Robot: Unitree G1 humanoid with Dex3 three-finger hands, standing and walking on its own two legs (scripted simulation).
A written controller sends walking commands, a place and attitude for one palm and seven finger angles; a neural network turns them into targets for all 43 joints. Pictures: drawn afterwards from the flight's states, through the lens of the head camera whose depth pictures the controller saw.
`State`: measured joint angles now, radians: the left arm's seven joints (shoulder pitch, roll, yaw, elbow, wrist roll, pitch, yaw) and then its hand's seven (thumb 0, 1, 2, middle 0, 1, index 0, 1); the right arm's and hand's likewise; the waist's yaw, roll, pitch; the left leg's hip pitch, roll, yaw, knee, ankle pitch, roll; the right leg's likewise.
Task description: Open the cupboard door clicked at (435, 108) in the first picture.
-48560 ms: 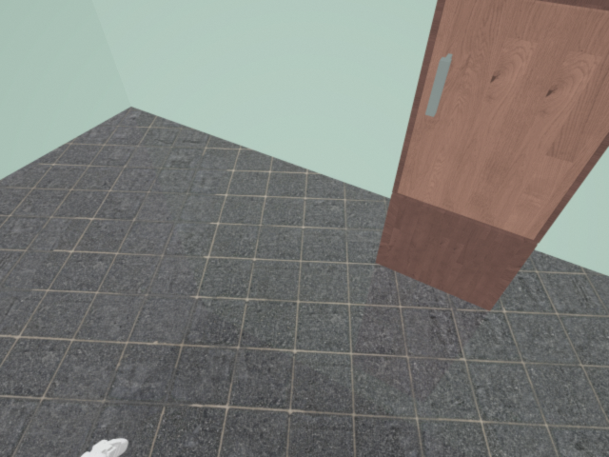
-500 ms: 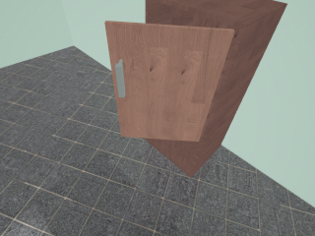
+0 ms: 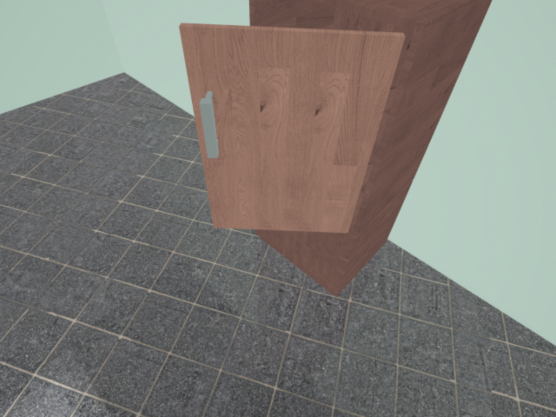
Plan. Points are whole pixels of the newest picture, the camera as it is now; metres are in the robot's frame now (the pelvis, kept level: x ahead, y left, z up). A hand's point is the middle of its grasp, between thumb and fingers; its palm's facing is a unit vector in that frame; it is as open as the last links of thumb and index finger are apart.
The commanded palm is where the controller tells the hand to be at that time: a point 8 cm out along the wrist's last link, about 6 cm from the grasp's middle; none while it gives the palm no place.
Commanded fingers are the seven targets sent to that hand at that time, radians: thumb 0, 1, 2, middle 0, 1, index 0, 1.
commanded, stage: come to a stop and stand still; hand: left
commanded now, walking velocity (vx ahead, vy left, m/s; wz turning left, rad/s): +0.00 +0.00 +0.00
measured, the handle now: (211, 125) +0.69 +0.19 +0.05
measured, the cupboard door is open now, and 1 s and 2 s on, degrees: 42 42 42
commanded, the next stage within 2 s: look again from close up in 0.06 s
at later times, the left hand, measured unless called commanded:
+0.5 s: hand out of the picture -0.03 +0.15 -0.18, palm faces +0.03 -0.99 -0.16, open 7.3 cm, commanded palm none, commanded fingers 0.00 0.90 0.90 -0.20 -0.30 -0.20 -0.30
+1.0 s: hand out of the picture +0.00 +0.15 -0.18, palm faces +0.04 -0.99 -0.16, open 7.3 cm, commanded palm none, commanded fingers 0.00 0.90 0.90 -0.20 -0.30 -0.20 -0.30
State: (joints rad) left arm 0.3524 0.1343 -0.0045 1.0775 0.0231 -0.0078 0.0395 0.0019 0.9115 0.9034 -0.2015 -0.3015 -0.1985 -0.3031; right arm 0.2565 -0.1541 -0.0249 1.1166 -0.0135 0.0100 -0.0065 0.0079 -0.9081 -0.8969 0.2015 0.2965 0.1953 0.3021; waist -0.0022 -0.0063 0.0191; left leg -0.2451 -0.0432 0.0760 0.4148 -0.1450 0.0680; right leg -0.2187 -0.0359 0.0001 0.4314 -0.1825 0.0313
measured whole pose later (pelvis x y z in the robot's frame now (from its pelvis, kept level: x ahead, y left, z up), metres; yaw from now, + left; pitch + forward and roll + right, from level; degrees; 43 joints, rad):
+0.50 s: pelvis +0.00 +0.00 +0.00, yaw +0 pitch -1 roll +0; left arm 0.39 0.11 0.00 1.09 0.02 -0.02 0.04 0.00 0.91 0.90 -0.20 -0.30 -0.20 -0.30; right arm 0.30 -0.13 -0.02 1.14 -0.01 0.00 -0.01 0.01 -0.91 -0.90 0.20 0.30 0.20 0.30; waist 0.00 0.00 0.02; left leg -0.26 -0.04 0.08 0.42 -0.15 0.07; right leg -0.23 -0.03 0.00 0.44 -0.19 0.03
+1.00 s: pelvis +0.04 -0.01 +0.00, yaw -1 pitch -1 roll +0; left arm 0.40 0.12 0.01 1.09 0.03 -0.02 0.03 0.00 0.91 0.90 -0.20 -0.30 -0.20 -0.30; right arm 0.31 -0.14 -0.02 1.14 -0.02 0.00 -0.01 0.01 -0.91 -0.90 0.20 0.30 0.20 0.30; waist 0.01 -0.01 -0.01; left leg -0.23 -0.03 0.09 0.47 -0.24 0.06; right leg -0.21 -0.02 0.02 0.48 -0.27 0.01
